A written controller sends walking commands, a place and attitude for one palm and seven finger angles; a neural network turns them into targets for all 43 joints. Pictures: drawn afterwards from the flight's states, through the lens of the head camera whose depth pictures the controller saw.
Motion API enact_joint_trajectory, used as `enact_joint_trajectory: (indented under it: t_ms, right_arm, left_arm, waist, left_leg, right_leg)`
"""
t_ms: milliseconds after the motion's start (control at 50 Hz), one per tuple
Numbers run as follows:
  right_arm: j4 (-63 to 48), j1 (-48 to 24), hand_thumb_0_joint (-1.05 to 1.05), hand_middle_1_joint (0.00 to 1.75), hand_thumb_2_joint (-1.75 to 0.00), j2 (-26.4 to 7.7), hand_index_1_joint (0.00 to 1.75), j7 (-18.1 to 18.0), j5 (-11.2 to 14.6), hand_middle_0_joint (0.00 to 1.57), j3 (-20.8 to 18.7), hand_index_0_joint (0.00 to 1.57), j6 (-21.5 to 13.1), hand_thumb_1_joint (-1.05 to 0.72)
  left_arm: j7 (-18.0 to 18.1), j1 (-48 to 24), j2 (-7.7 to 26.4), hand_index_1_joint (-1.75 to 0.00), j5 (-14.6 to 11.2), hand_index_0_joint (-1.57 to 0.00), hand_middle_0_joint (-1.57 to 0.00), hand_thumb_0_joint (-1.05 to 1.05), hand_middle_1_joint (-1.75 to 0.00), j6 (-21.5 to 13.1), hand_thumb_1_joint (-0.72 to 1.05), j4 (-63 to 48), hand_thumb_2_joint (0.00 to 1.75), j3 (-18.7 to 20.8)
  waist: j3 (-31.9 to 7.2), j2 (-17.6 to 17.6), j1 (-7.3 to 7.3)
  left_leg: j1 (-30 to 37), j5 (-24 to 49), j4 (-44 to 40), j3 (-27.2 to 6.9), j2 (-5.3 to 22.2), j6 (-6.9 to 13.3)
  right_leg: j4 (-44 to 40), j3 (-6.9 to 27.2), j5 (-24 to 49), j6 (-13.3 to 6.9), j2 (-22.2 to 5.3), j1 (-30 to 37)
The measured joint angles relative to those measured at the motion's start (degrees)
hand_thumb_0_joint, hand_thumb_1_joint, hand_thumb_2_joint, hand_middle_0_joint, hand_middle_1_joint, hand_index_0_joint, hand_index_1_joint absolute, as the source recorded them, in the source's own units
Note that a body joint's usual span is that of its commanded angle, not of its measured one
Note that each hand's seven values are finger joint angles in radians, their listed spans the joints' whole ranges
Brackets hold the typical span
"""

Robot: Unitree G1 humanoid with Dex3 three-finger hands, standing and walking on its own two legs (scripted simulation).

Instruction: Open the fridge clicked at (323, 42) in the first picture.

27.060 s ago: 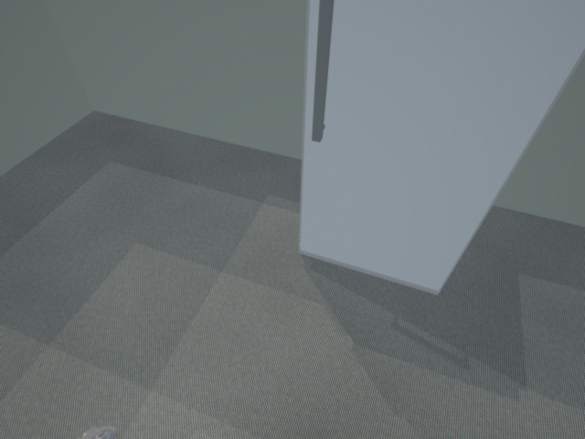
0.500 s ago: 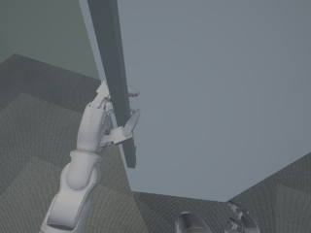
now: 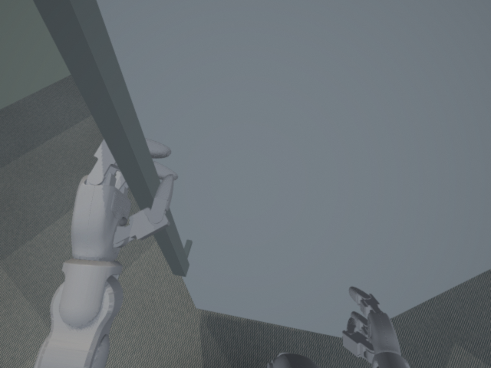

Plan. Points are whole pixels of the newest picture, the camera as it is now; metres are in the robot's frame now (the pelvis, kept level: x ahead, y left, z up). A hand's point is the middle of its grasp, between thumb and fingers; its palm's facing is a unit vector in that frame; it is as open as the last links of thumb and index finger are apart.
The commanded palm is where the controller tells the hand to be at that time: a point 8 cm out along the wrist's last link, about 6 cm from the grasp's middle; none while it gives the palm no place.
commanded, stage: walk backward, drawing the door open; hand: left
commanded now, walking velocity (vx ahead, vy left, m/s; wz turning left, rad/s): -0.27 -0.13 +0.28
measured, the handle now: (159, 187) +0.31 +0.13 +0.15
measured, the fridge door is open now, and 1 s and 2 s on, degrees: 29 69 73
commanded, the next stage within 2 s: stop walking and hold the door back in 1.06 s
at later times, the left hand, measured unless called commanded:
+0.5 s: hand out of the picture +0.10 +0.09 +0.18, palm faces +0.41 -0.88 -0.21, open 6.5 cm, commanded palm +0.05 +0.13 +0.18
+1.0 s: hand out of the picture -0.04 +0.00 +0.18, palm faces +0.70 -0.64 -0.30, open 6.8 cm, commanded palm -0.10 +0.02 +0.18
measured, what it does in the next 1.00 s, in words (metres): steps to the right, turning left: right foot, then left foot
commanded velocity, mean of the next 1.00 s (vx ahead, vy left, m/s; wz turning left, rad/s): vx -0.24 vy -0.20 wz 0.59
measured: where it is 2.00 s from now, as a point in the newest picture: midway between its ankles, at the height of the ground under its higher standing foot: outside the picture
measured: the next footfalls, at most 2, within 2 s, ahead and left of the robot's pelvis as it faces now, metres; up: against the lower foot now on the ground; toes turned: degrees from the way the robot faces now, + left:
right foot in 0.24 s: +0.04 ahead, -0.22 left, +0.00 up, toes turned +3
left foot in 0.54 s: -0.10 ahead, -0.06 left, +0.00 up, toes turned +17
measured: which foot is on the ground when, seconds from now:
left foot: down 0.00-0.24, up 0.26-0.52, down 0.54-0.92, up 0.94-1.00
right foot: up 0.00-0.22, down 0.24-0.54, up 0.56-0.92, down 0.94-1.00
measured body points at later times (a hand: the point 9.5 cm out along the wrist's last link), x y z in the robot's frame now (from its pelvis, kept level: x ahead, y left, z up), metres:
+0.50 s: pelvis -0.10 -0.14 +0.00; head -0.09 -0.12 +0.45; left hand +0.07 +0.13 +0.19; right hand +0.10 -0.37 -0.07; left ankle -0.13 -0.07 -0.71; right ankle +0.00 -0.22 -0.73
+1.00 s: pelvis -0.15 -0.29 +0.00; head -0.12 -0.27 +0.45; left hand -0.09 +0.03 +0.19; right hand +0.11 -0.38 -0.09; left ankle -0.17 -0.13 -0.70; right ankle -0.11 -0.39 -0.74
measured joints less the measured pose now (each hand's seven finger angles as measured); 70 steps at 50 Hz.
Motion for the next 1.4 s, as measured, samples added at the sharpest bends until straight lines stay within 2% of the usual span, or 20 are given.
enact_joint_trajectory:
  t_ms: [80,220,240,300,380,480,540,580,640,680,800,900,940,980,1060,1160,1220,1280,1340,1400]
  right_arm:
    - [1.3,0.8,0.01,0.30,-0.90,0.0,0.30,1.3,0.3,0.20,0.5,0.21,-1.6,-0.91]
    - [0.8,2.1,0.01,0.30,-0.90,-0.1,0.30,1.0,1.3,0.20,1.4,0.21,-2.6,-0.90]
    - [0.5,2.2,0.01,0.30,-0.90,0.2,0.30,1.1,1.3,0.20,1.7,0.21,-2.7,-0.90]
    - [2.2,-0.4,0.01,0.30,-0.90,-1.7,0.30,1.0,1.0,0.20,0.9,0.21,-2.1,-0.90]
    - [3.3,0.3,0.02,0.30,-0.90,-3.2,0.30,0.1,0.8,0.20,-1.2,0.20,-1.0,-0.90]
    - [2.0,4.5,0.02,0.30,-0.90,-4.4,0.30,-1.5,0.1,0.20,-1.9,0.20,-0.9,-0.91]
    - [0.3,6.6,0.02,0.30,-0.90,-5.4,0.30,-1.8,-0.2,0.20,-2.2,0.20,-1.7,-0.91]
    - [1.1,6.3,0.02,0.30,-0.90,-4.0,0.30,-1.6,-0.4,0.20,-2.4,0.20,-2.5,-0.91]
    - [3.4,7.0,0.02,0.30,-0.90,-1.5,0.30,-0.4,-0.6,0.20,-1.7,0.20,-3.8,-0.91]
    - [4.3,7.3,0.02,0.30,-0.90,-0.5,0.30,0.4,-0.3,0.20,-0.8,0.20,-4.6,-0.91]
    - [4.7,5.6,0.02,0.30,-0.90,1.4,0.30,1.2,0.3,0.20,1.3,0.20,-5.6,-0.90]
    - [4.4,3.1,0.01,0.30,-0.90,2.3,0.30,1.4,-0.5,0.20,1.5,0.21,-6.3,-0.90]
    - [4.0,1.4,0.01,0.30,-0.90,2.2,0.30,1.7,-0.5,0.20,1.5,0.21,-6.0,-0.90]
    - [5.2,-0.7,0.01,0.30,-0.90,0.3,0.30,1.7,-0.3,0.20,0.3,0.21,-4.9,-0.90]
    - [5.1,0.3,0.02,0.30,-0.90,-1.2,0.30,-0.2,-0.1,0.20,-1.4,0.21,-3.2,-0.90]
    - [2.6,3.6,0.02,0.30,-0.90,-2.7,0.30,-2.3,-0.7,0.20,-1.8,0.20,-2.9,-0.90]
    - [0.8,4.5,0.02,0.30,-0.90,-4.2,0.30,-2.7,-0.4,0.20,-1.9,0.20,-2.9,-0.90]
    - [2.4,2.9,0.02,0.30,-0.90,-3.2,0.30,-2.3,0.6,0.20,-2.1,0.20,-2.5,-0.91]
    - [3.9,2.8,0.02,0.30,-0.90,-2.4,0.30,-1.0,1.4,0.20,-1.0,0.20,-2.4,-0.91]
    - [4.2,3.0,0.01,0.30,-0.90,-1.9,0.30,-0.3,2.1,0.20,0.9,0.20,-2.0,-0.91]
  left_arm:
    - [1.1,0.1,0.0,-1.38,0.7,-0.29,-0.46,-0.01,-1.40,1.3,0.62,1.8,0.83,0.6]
    - [2.9,2.5,2.1,-1.36,-1.8,-0.26,-0.46,-0.03,-1.40,3.0,0.63,2.9,0.82,6.3]
    - [3.2,2.9,3.2,-1.35,-2.0,-0.25,-0.46,-0.04,-1.40,3.1,0.63,2.5,0.81,8.0]
    - [3.6,3.7,2.5,-1.35,-1.5,-0.24,-0.46,-0.05,-1.40,1.8,0.62,3.3,0.81,11.8]
    - [3.3,6.9,2.8,-1.36,-1.3,-0.26,-0.46,-0.05,-1.40,1.5,0.62,2.4,0.79,13.3]
    - [2.4,10.0,3.7,-1.37,-1.2,-0.29,-0.46,-0.04,-1.40,1.2,0.61,-1.0,0.77,12.0]
    - [1.7,10.4,4.0,-1.37,-1.6,-0.30,-0.46,-0.05,-1.40,0.4,0.59,-3.7,0.78,10.2]
    - [1.6,9.8,4.5,-1.38,-1.2,-0.31,-0.46,-0.06,-1.40,-1.3,0.57,-3.0,0.78,9.5]
    - [0.9,9.8,4.4,-1.38,0.3,-0.31,-0.46,-0.05,-1.40,-1.8,0.56,-1.3,0.78,7.9]
    - [0.7,9.8,4.3,-1.39,0.9,-0.32,-0.46,-0.04,-1.40,-1.4,0.56,-0.9,0.78,6.6]
    - [1.5,11.2,3.5,-1.39,0.1,-0.32,-0.46,-0.01,-1.40,-0.3,0.58,-2.0,0.78,6.1]
    - [2.4,11.7,5.2,-1.40,-1.8,-0.29,-0.46,-0.03,-1.40,0.6,0.58,-2.5,0.79,10.1]
    - [2.8,11.2,6.3,-1.40,-2.5,-0.27,-0.46,-0.06,-1.40,0.7,0.57,-3.1,0.80,13.3]
    - [2.7,10.4,5.2,-1.40,-1.9,-0.26,-0.46,-0.07,-1.40,0.3,0.57,-2.2,0.80,14.1]
    - [1.8,11.2,5.1,-1.40,-1.6,-0.26,-0.46,-0.06,-1.40,0.5,0.58,-2.6,0.79,14.3]
    - [0.7,11.8,5.8,-1.39,-1.9,-0.28,-0.46,-0.05,-1.40,0.6,0.57,-4.9,0.80,13.4]
    - [0.8,10.5,5.6,-1.38,-2.3,-0.29,-0.46,-0.07,-1.40,-0.8,0.55,-5.1,0.80,11.9]
    - [1.7,3.6,4.4,-1.38,-1.8,-0.32,-0.46,-0.07,-1.40,-2.6,0.57,1.5,0.82,9.2]
    - [2.2,-3.6,2.5,-1.39,0.0,-0.35,-0.47,-0.04,-1.40,-1.2,0.60,9.8,0.84,6.6]
    - [2.9,-11.2,0.5,-1.39,-0.2,-0.35,-0.47,-0.02,-1.40,0.9,0.62,18.4,0.85,4.6]
  waist:
    - [1.0,2.8,0.02]
    - [-0.9,4.6,2.27]
    - [-1.7,3.1,2.58]
    - [-1.2,4.3,1.97]
    - [-2.3,1.7,0.32]
    - [-5.1,-1.3,-0.91]
    - [-6.5,-1.0,-1.50]
    - [-5.3,-2.4,-1.06]
    - [-4.3,-1.1,-1.79]
    - [-3.7,0.6,-1.38]
    - [-3.1,4.0,0.51]
    - [-4.1,3.8,1.58]
    - [-4.3,1.7,2.72]
    - [-3.0,3.4,2.50]
    - [-2.7,0.2,1.64]
    - [-3.8,-2.7,0.66]
    - [-4.7,-1.7,0.38]
    - [-2.3,-2.5,0.75]
    - [-1.6,0.4,0.88]
    - [-1.7,3.2,2.54]
  left_leg:
    - [1.4,5.0,-5.0,-4.7,2.9,-2.2]
    - [-2.0,6.4,-2.6,-7.9,6.5,-6.4]
    - [-3.7,5.4,-0.4,-7.7,6.0,-6.6]
    - [-10.4,-7.8,14.7,-9.8,4.6,-5.0]
    - [-14.7,-12.8,33.4,-5.3,0.0,-4.8]
    - [-7.0,-14.1,21.6,0.3,0.0,-3.7]
    - [0.0,-4.6,4.4,-0.2,0.9,-1.6]
    - [-0.1,-1.8,4.1,-0.7,0.3,0.5]
    - [1.4,0.5,-0.1,-5.3,1.5,-0.5]
    - [2.0,3.4,-3.4,-8.2,3.1,-1.5]
    - [0.5,8.8,-8.4,-13.3,5.9,-4.1]
    - [-4.2,10.6,-7.6,-16.9,5.1,-6.8]
    - [-8.5,6.6,-2.3,-15.8,3.5,-7.0]
    - [-13.7,-5.2,11.2,-14.1,2.9,-6.1]
    - [-17.1,-13.9,31.8,-4.9,-0.2,-6.0]
    - [-8.6,-14.0,19.7,2.6,0.4,-5.3]
    - [-0.7,-1.6,3.0,2.9,1.0,-3.9]
    - [0.5,-1.7,3.2,1.5,-0.3,0.4]
    - [1.7,0.5,1.1,-2.7,0.9,0.0]
    - [1.8,3.2,-0.6,-5.4,2.3,-0.9]
  right_leg:
    - [4.2,1.6,2.4,1.2,1.1,-3.4]
    - [-16.2,2.6,9.2,2.4,-1.6,5.6]
    - [-21.0,2.9,12.5,2.4,-2.6,7.8]
    - [-19.5,1.5,15.5,-0.3,-1.1,5.5]
    - [-20.5,-0.4,16.7,-1.9,-2.8,5.0]
    - [-22.7,-4.7,18.7,-3.0,-3.7,4.2]
    - [-19.8,-7.8,18.2,-2.9,-3.2,1.2]
    - [-9.6,-4.3,8.4,-0.6,-2.6,-2.5]
    - [5.5,0.1,4.9,1.6,0.7,-6.0]
    - [8.5,0.6,6.1,2.4,1.5,-6.8]
    - [-0.8,2.9,4.5,3.4,1.1,-1.3]
    - [-20.9,3.4,6.9,2.5,1.7,10.0]
    - [-27.9,3.4,12.6,0.4,0.4,12.6]
    - [-25.4,1.3,13.2,-1.4,1.1,11.0]
    - [-23.5,-1.8,11.9,-2.6,-1.7,10.6]
    - [-22.0,-6.6,11.3,-3.7,-3.4,9.2]
    - [-15.9,-8.8,9.1,-3.7,-3.2,5.5]
    - [-0.8,-2.5,1.2,0.2,-3.0,0.6]
    - [6.2,0.4,2.1,1.6,-1.4,-2.1]
    - [2.5,1.2,5.2,2.4,-1.9,-1.4]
